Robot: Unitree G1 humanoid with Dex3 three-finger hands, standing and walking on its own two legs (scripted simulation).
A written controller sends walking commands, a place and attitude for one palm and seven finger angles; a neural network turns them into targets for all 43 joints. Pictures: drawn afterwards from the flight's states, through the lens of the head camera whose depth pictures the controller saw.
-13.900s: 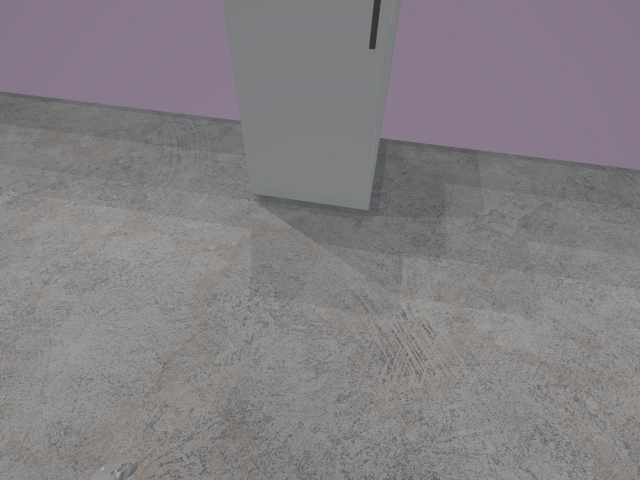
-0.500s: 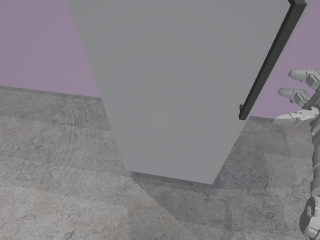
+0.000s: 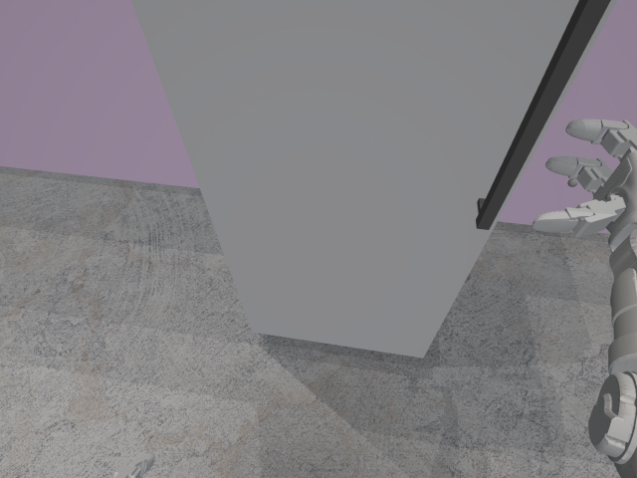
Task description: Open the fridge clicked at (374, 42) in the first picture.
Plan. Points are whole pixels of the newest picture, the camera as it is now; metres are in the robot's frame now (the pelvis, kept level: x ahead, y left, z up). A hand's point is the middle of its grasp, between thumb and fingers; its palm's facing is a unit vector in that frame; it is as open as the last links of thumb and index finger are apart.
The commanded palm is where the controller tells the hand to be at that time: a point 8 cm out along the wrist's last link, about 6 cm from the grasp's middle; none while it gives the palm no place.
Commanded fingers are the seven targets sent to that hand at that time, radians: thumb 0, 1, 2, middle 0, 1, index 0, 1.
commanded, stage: feel for the door with the fingertips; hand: right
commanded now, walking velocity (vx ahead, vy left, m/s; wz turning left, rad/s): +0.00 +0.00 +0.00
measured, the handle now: (522, 130) +0.52 -0.19 +0.17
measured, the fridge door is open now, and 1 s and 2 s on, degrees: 0 0 0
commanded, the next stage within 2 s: slide the fingers in behind the handle in 0.68 s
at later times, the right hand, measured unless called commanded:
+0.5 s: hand (542, 177) +0.46 -0.22 +0.14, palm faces +0.12 +0.99 -0.01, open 14.0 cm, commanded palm +0.44 -0.27 +0.15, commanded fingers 0.00 0.50 -0.30 0.30 1.20 0.30 1.20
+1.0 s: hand (537, 170) +0.47 -0.21 +0.15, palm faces +0.07 +1.00 +0.00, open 13.7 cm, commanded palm +0.44 -0.26 +0.15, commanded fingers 0.00 0.50 -0.30 0.30 1.20 0.30 1.20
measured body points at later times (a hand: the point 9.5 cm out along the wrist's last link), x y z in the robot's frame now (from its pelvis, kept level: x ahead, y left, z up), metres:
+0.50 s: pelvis +0.00 +0.01 +0.00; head +0.04 +0.01 +0.45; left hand +0.06 +0.28 -0.11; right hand +0.45 -0.27 +0.15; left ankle +0.02 +0.12 -0.73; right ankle -0.01 -0.10 -0.73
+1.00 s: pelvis +0.00 +0.00 +0.00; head +0.05 -0.01 +0.44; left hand +0.03 +0.28 -0.11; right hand +0.46 -0.26 +0.15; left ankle +0.02 +0.12 -0.73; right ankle -0.01 -0.10 -0.73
